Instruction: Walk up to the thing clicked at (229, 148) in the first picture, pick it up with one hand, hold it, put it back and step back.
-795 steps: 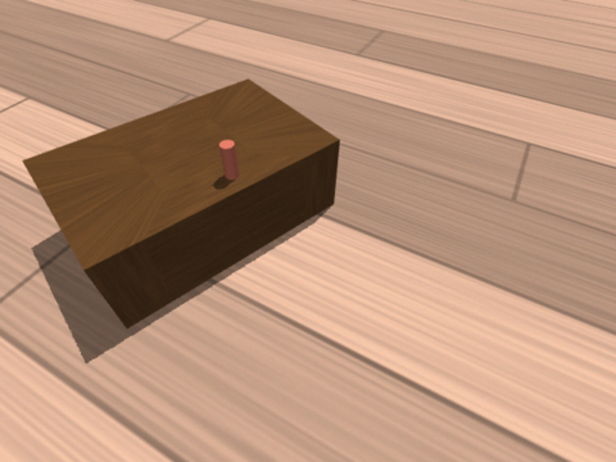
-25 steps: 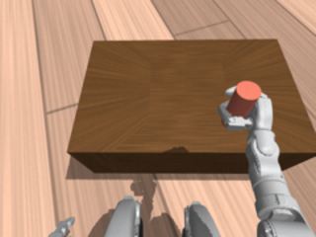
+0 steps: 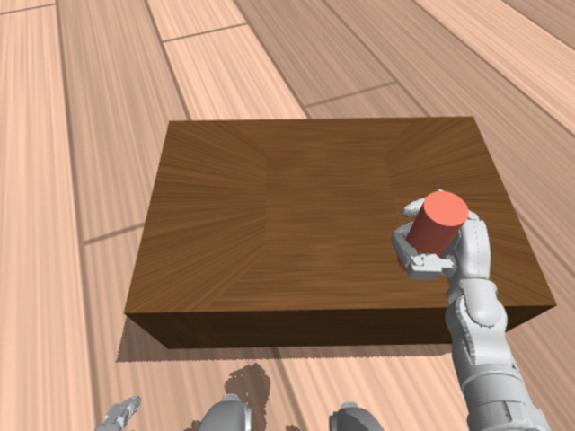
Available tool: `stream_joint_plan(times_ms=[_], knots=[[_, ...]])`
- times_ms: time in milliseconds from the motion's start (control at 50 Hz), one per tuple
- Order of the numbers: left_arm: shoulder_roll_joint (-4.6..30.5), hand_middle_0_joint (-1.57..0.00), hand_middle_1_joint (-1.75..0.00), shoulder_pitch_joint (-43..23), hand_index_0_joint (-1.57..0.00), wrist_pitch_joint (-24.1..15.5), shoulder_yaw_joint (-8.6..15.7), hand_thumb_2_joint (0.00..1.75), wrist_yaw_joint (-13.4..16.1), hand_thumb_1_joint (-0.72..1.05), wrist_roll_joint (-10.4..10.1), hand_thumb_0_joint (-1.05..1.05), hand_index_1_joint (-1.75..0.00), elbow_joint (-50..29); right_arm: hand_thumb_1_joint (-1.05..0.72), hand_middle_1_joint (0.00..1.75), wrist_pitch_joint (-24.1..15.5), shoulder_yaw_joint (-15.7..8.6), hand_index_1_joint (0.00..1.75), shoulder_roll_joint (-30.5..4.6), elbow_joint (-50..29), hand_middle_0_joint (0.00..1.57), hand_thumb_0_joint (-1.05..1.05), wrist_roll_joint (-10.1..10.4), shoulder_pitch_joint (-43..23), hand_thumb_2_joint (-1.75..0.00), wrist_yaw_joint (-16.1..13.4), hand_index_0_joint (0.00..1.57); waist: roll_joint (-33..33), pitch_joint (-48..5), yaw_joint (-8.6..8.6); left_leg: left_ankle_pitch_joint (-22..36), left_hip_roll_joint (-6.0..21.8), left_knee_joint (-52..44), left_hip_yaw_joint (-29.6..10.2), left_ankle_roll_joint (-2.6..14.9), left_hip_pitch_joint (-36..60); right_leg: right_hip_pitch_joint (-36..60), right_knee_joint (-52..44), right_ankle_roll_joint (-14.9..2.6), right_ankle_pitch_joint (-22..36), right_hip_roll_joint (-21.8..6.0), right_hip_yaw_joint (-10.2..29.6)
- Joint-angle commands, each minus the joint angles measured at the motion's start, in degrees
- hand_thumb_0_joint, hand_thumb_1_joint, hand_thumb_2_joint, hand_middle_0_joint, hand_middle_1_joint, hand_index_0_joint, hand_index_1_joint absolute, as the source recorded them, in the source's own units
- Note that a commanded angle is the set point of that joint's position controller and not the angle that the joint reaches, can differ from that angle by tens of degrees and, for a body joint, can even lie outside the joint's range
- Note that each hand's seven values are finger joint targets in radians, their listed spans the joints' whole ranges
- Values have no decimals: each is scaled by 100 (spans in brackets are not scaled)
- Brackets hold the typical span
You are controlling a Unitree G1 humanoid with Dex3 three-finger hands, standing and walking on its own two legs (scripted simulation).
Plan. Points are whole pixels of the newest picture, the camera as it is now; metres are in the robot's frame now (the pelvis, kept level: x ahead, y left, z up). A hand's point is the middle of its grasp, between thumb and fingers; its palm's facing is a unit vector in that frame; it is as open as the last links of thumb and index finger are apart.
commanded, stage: lift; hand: right
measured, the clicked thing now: (428, 237) +0.37 -0.18 +0.05
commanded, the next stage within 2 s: hold in 0.48 s
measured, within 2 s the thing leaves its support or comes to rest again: neither
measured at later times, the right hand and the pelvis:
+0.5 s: hand (430, 242) +0.35 -0.17 +0.07, palm faces +0.08 +1.00 -0.02, open 7.0 cm; pelvis +0.01 +0.00 +0.02, yaw +0 degrees
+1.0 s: hand (434, 244) +0.34 -0.17 +0.08, palm faces +0.08 +1.00 -0.02, open 7.0 cm; pelvis +0.01 +0.00 +0.03, yaw +0 degrees
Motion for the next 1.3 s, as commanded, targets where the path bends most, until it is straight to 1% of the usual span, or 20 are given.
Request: stream_joint_plan(times_ms=[0,80,180,200,220,300,420,440,520,540,640,740,800,960,980,1080,1180,1200,1240,1280], knots=[[854,-19,-29,165,-18,-215,288,90,87,89,-58,0,-30,-634,-53,143,-492,-201,143,-784,-1672,139,0,85,-1664,-131,42,139,-15,-1938,18,1433,-195,-813,-40,192,1698,1005,-1120,-97,1642,132,-81],[839,-19,-29,174,-18,-238,296,90,109,89,-41,0,-30,-620,-55,145,-523,-266,145,-789,-1745,140,0,115,-1519,-133,26,141,26,-2070,-17,1736,-176,-907,-64,171,2016,1135,-1158,-107,1882,154,-120],[829,-19,-29,108,-18,-238,276,90,121,89,-32,0,-30,-615,-54,146,-540,-140,146,-682,-1655,140,0,87,-1378,-134,42,141,-148,-1846,-5,1481,-223,-1005,10,199,1783,1398,-1374,-42,1861,96,-45],[840,-19,-30,75,-19,-234,280,90,131,90,-44,0,-30,-643,-54,145,-561,-256,145,-863,-1914,139,0,89,-1476,-133,23,140,-175,-1789,-76,1425,-217,-1061,-11,202,1894,1375,-1430,-60,1743,103,-62],[794,-19,-29,95,-19,-237,263,90,135,89,-42,0,-30,-638,-53,145,-535,-80,145,-647,-1721,139,0,89,-1309,-134,36,140,-49,-1770,0,1478,-214,-1072,3,191,1955,1361,-1435,-65,1782,108,-61],[802,-19,-30,27,-19,-235,220,90,138,90,-55,0,-30,-676,-54,145,-486,-140,145,-680,-1636,140,0,139,-1162,-134,98,141,-78,-1809,-31,1633,-230,-1128,21,191,1977,1570,-1492,-36,2100,89,-41],[789,-19,-30,52,-19,-242,241,90,184,90,-73,0,-30,-625,-55,145,-415,-127,145,-654,-1747,139,0,158,-1070,-134,36,140,145,-1594,-54,1610,-201,-1316,-23,172,2214,1526,-1590,-95,1850,119,-120],[763,-19,-30,-23,-19,-250,216,90,178,89,-74,0,-30,-650,-55,144,-402,-8,144,-571,-1799,138,0,163,-1115,-133,56,140,66,-1358,-32,1471,-209,-1336,8,172,2125,1425,-1662,-93,1713,114,-102],[749,-19,-30,-85,-19,-261,203,90,165,90,-71,0,-30,-689,-57,145,-338,-67,145,-601,-1614,140,0,120,-867,-134,54,141,51,-1350,-77,1408,-209,-1400,33,172,2182,1471,-1758,-82,1683,114,-87],[789,-19,-30,-96,-19,-251,236,90,162,90,-61,0,-30,-691,-56,144,-374,-105,144,-691,-1988,139,0,138,-1059,-133,40,140,-151,-1414,-136,1375,-209,-1392,34,188,2201,1542,-1796,-62,1661,107,-82],[787,-20,-30,-10,-19,-248,243,91,190,89,-61,0,-31,-661,-54,143,-399,-96,143,-674,-2253,139,0,175,-1121,-131,33,139,-110,-1747,-90,1855,-208,-1362,32,182,2387,1913,-1719,-38,2252,99,-73],[741,-20,-30,-35,-20,-252,222,91,213,89,-64,0,-31,-656,-52,145,-387,-105,145,-718,-2229,140,0,163,-1180,-132,10,141,-73,-1561,-93,1774,-189,-1469,-2,165,2460,1815,-1770,-73,2056,120,-109],[747,-20,-30,-52,-19,-257,218,91,212,89,-71,0,-31,-653,-53,144,-344,58,144,-537,-2150,140,0,164,-965,-132,36,140,15,-1483,-53,1725,-195,-1490,15,171,2433,1840,-1837,-68,2003,109,-92],[721,-20,-31,-95,-20,-246,175,91,210,89,-81,0,-31,-694,-55,144,-265,-58,144,-617,-2173,141,0,199,-898,-132,103,141,-60,-1485,-98,1969,-185,-1556,36,162,2603,1962,-1889,-50,2322,117,-98],[684,-20,-31,-159,-20,-248,153,90,214,89,-85,0,-31,-715,-56,145,-265,-156,145,-713,-2212,141,0,209,-876,-133,84,142,-86,-1488,-175,1910,-173,-1596,20,158,2686,1941,-1908,-66,2198,133,-120],[720,-20,-31,-215,-20,-286,178,90,241,90,-84,0,-31,-721,-55,144,-249,-74,144,-643,-2283,141,0,215,-950,-132,79,141,-14,-1247,-96,1581,-188,-1727,18,148,2573,1927,-2030,-101,1783,131,-121],[717,-20,-31,-200,-20,-287,181,90,253,90,-80,0,-31,-687,-55,144,-245,10,144,-602,-2366,141,0,195,-972,-132,80,142,28,-1296,-61,1596,-199,-1762,32,153,2632,2020,-2097,-96,1803,118,-109],[719,-20,-31,-224,-20,-291,177,90,262,90,-80,0,-30,-658,-54,144,-218,-98,144,-650,-2136,140,0,198,-873,-131,65,141,34,-1154,-88,1519,-195,-1779,36,145,2570,1951,-2107,-95,1727,114,-112],[690,-20,-31,-236,-20,-309,150,90,243,90,-72,0,-31,-675,-53,143,-210,122,142,-429,-2051,139,0,220,-848,-130,126,140,70,-1089,-54,1477,-199,-1767,49,156,2524,1888,-2135,-90,1705,109,-99],[703,-20,-30,-237,-20,-318,151,91,246,89,-83,0,-31,-676,-51,144,-204,30,144,-514,-2012,140,0,212,-785,-131,115,141,83,-1124,-80,1435,-202,-1783,44,154,2511,1944,-2126,-99,1667,111,-103]])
